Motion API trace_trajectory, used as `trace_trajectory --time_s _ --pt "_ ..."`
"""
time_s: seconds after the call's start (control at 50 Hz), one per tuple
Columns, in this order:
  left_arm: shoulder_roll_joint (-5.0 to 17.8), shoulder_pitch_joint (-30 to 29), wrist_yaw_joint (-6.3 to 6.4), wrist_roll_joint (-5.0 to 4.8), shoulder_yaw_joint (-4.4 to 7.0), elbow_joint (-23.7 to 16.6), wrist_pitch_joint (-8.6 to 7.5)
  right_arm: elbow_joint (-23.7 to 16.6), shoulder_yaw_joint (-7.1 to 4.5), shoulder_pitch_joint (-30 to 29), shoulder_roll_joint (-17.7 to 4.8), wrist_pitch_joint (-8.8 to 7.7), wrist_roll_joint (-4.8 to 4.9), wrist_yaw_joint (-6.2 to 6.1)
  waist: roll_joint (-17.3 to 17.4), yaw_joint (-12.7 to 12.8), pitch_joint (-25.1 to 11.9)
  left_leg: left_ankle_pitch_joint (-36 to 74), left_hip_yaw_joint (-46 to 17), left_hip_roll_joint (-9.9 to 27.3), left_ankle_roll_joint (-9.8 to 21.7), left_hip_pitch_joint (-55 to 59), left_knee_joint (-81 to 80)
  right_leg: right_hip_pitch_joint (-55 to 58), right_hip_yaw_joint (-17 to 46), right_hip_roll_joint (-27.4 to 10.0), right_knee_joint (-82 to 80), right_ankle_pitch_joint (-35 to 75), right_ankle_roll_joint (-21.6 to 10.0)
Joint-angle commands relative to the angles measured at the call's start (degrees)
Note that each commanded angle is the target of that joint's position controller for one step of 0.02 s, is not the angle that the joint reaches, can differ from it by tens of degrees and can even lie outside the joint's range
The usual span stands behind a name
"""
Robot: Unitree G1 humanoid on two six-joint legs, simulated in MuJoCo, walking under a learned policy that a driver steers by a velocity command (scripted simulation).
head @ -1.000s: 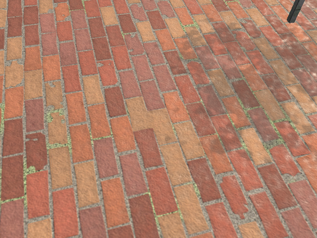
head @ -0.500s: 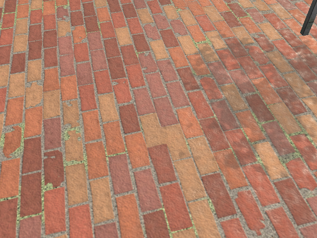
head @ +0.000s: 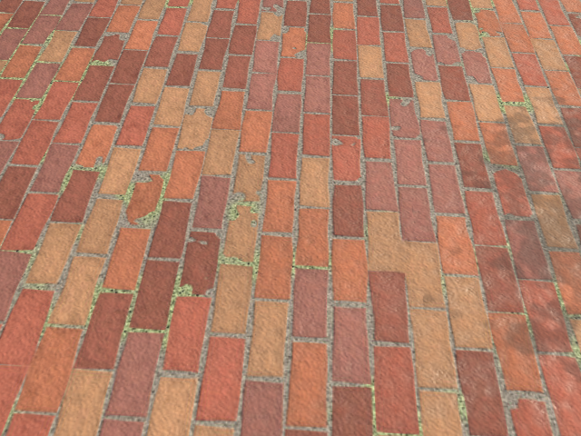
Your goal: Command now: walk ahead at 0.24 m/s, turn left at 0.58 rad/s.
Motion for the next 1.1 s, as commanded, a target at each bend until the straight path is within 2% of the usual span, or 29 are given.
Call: trace_trajectory --time_s 0.02,0.04,0.08,0.1,0.12,0.14,0.16,0.18,0.22,0.34,0.38,0.42,0.48,0.52,0.54,0.56,0.58,0.6,0.62,0.68,0.74,0.84,0.94,0.98,1.02,1.04,1.06,1.08,1.1 --pt "4.8 -4.5 0.02 -0.33 0.72 -5.6 -2.47 -2.9 -2.87 0.7 -10.6 -0.96 -0.44 0.32 7.1 -0.8 -0.4 -20.4 -22.3 14.8 9.2 1.2 -10.3 -1.7 0.0 1.4 -5.7 -1.7 -1.3" --pt "4.7 -3.2 0.19 -0.64 0.62 -5.5 -2.95 -3.0 -2.92 -0.4 -10.6 -1.13 -0.44 0.51 7.1 0.2 -0.3 -20.5 -22.8 14.1 8.6 -1.3 -9.6 2.2 0.1 1.9 -8.6 -1.7 -2.0" --pt "3.7 4.9 1.09 -1.16 0.45 -3.4 -3.89 -4.2 -2.79 -5.7 -9.7 -1.27 0.05 0.52 5.1 6.2 0.2 -22.7 -20.0 9.5 4.7 -12.7 -5.5 19.1 -0.7 2.3 -22.4 5.4 -3.7" --pt "7.0 9.7 2.01 -0.76 1.28 -2.3 -4.40 -4.9 -2.21 -6.5 -7.1 -1.79 0.42 0.24 -0.4 8.4 -0.2 -26.1 -14.7 5.2 1.0 -22.3 2.4 29.6 4.5 -3.1 -27.3 1.9 -4.8" --pt "12.8 13.4 2.62 0.15 2.21 -2.6 -4.65 -6.1 -0.44 -4.5 -1.0 -2.53 1.20 0.16 -12.6 8.3 -5.0 -25.5 -2.0 -1.9 -2.1 -26.8 21.3 34.0 25.2 -19.9 -35.9 -17.7 -8.4" --pt "15.4 10.1 2.35 1.17 3.00 -2.4 -4.59 -6.2 -0.92 -6.1 -4.9 -2.89 -0.48 -0.11 -8.0 6.4 1.3 -18.7 -0.1 -1.3 -2.2 -32.0 28.9 25.0 36.4 -23.4 -39.7 -25.1 -11.8" --pt "11.7 7.9 1.83 0.85 2.33 -2.3 -4.72 -5.8 -1.24 -5.5 -6.4 -3.22 -1.03 0.23 -5.0 3.6 4.6 -13.8 -1.4 2.8 -2.0 -31.5 32.1 20.7 33.4 -22.4 -38.7 -24.2 -13.2" --pt "7.9 5.4 1.16 0.09 1.39 -2.6 -5.13 -4.0 -1.19 -3.3 -6.4 -3.55 -1.00 0.97 -4.3 2.1 5.5 -9.9 -0.8 3.9 -2.6 -30.1 32.9 19.6 27.2 -18.5 -38.7 -19.3 -12.0" --pt "5.8 5.4 0.62 -0.10 0.78 -2.1 -5.99 -1.8 -1.07 -0.9 -5.9 -3.56 -1.33 2.12 -7.0 1.7 4.2 -4.8 1.7 4.1 -4.1 -27.5 34.8 19.2 16.7 -13.1 -38.9 -7.2 -10.6" --pt "5.7 13.3 -0.52 -0.71 1.17 2.4 -7.55 -4.3 0.24 -11.1 -3.8 -3.61 -1.28 2.95 -6.0 4.9 3.9 1.5 5.5 6.6 -6.1 -31.3 28.0 23.8 7.7 -12.3 -38.5 12.5 -12.4" --pt "4.8 14.7 -0.73 -1.10 0.89 3.6 -7.42 -5.8 1.21 -15.8 -2.4 -3.81 -1.59 3.29 -6.4 5.6 4.0 3.2 11.1 9.1 -6.7 -27.6 20.6 22.1 6.0 -11.3 -37.7 18.4 -12.7" --pt "5.7 16.9 -0.76 -0.88 1.08 4.9 -7.29 -7.0 2.03 -19.6 -1.0 -4.12 -1.06 3.44 -7.0 6.7 4.0 1.9 13.4 8.5 -6.5 -21.7 14.3 20.0 5.6 -11.4 -35.7 25.6 -12.6" --pt "8.2 17.2 -0.58 -0.70 1.75 6.0 -6.88 -6.3 1.74 -16.2 -2.5 -4.65 -0.44 2.38 -7.2 4.2 2.7 -0.1 14.2 6.4 -4.2 -11.7 8.9 19.0 7.6 -13.5 -31.1 36.2 -11.8" --pt "8.2 15.8 -0.64 -1.33 1.69 6.3 -6.77 -2.2 0.53 -3.9 -5.1 -5.71 -0.90 0.78 -4.0 -2.3 -3.5 2.7 13.6 4.9 -1.8 5.8 1.8 16.5 4.3 -10.2 -16.7 46.4 -9.5" --pt "6.2 15.0 -0.82 -1.84 1.06 5.0 -7.01 -0.3 -0.63 5.5 -8.9 -6.45 -2.09 -0.32 0.2 -6.2 -10.6 -3.1 5.0 13.7 0.3 20.3 0.2 7.5 2.1 -6.9 -2.9 34.9 -8.2" --pt "-1.5 18.1 -0.92 -2.96 -0.67 2.4 -6.92 -0.1 -1.76 10.6 -14.6 -6.52 -2.97 -1.01 14.2 -5.6 -18.6 -13.8 -18.8 31.7 3.7 33.8 -4.7 -8.9 -3.0 0.9 15.0 -1.3 -6.0" --pt "4.6 18.1 -0.27 -1.78 1.03 3.6 -6.06 0.4 -1.61 9.8 -13.1 -6.01 -1.50 -0.80 11.1 -5.0 -17.5 -16.5 -27.9 33.5 5.6 26.5 -9.0 -11.6 1.2 0.7 22.9 -5.6 -7.3" --pt "5.0 15.6 -0.51 -1.42 1.52 3.6 -5.68 -0.1 -0.36 3.9 -8.6 -5.89 -1.11 -0.64 6.8 -2.2 -8.8 -17.5 -19.4 30.6 4.6 19.4 -9.8 -12.9 2.4 -2.4 24.2 -1.0 -8.0" --pt "3.0 13.9 -1.06 -1.41 1.09 3.8 -5.63 -0.5 0.45 -0.1 -5.1 -6.23 -0.78 -0.46 5.7 -0.8 -3.4 -11.3 -11.6 27.5 3.7 13.0 -11.8 -12.3 1.5 -4.3 22.4 2.9 -7.8" --pt "1.5 13.8 -2.21 -0.02 1.36 4.9 -3.85 0.6 1.40 -1.4 -1.9 -7.50 -0.51 -0.82 6.9 1.9 -0.1 3.4 1.5 22.5 1.6 6.6 -14.3 -9.4 0.0 -5.7 20.1 6.5 -6.4" --pt "0.1 9.4 -3.16 0.12 1.34 3.0 -2.90 2.3 1.10 1.0 -2.3 -8.84 0.27 -0.84 5.5 2.5 0.9 12.2 7.5 22.3 2.1 7.7 -15.6 -14.0 -0.9 -6.0 19.8 10.6 -5.7" --pt "-1.2 -1.4 -4.42 0.21 0.46 -1.2 -2.97 4.6 1.36 3.5 -1.3 -8.94 0.09 -0.99 4.6 1.7 3.6 19.5 16.4 20.5 2.2 8.1 -16.2 -17.7 -3.8 -5.7 8.2 20.5 -4.7" --pt "-1.1 -10.0 -5.25 0.51 -0.50 -5.0 -3.12 7.2 0.81 7.2 -4.1 -8.47 0.15 -1.69 3.9 0.0 4.7 29.1 21.4 22.0 1.1 13.0 -14.3 -12.2 -9.7 -3.8 -6.5 21.4 -7.4" --pt "-0.5 -7.8 -4.69 1.01 -0.30 -4.7 -3.24 7.8 0.64 7.2 -5.3 -7.74 0.18 -2.26 4.3 1.4 2.9 50.1 23.7 21.9 0.1 16.6 -6.0 -7.6 -12.4 0.0 -8.9 17.2 -9.2" --pt "1.2 2.0 -3.84 1.45 0.54 -2.1 -3.99 7.9 0.16 6.7 -7.1 -6.68 0.35 -2.80 5.7 5.2 -3.1 59.3 24.1 21.4 -0.7 16.3 10.1 3.3 -12.3 4.0 -11.6 14.9 -11.6" --pt "3.0 9.8 -3.11 2.06 1.54 0.4 -4.73 7.4 0.13 5.8 -7.3 -6.40 0.90 -2.71 4.0 8.8 -7.8 49.6 24.5 20.1 -2.1 11.4 23.1 14.3 -10.4 4.7 -17.1 20.6 -13.3" --pt "8.0 14.2 -2.09 2.21 3.05 1.5 -5.05 5.7 0.57 7.1 -4.9 -6.58 0.83 -2.33 -2.4 9.2 -12.9 15.4 24.5 16.2 -4.2 -2.0 40.8 28.3 1.1 -5.9 -15.7 35.1 -16.1" --pt "14.9 11.5 -1.73 0.59 4.84 -0.6 -4.27 2.5 1.22 12.1 -1.3 -6.20 2.14 -1.91 -13.1 4.7 -22.5 -26.3 18.6 5.4 -7.3 -22.2 64.1 45.8 29.7 -24.6 -14.1 64.6 -28.8" --pt "13.6 13.9 -0.99 -1.68 5.09 -1.5 -3.20 2.2 0.58 6.8 -5.2 -6.03 0.67 -1.94 -1.1 8.2 -24.7 -19.9 9.2 7.7 -7.3 -24.4 64.4 42.3 26.6 -22.9 -17.5 66.0 -28.8"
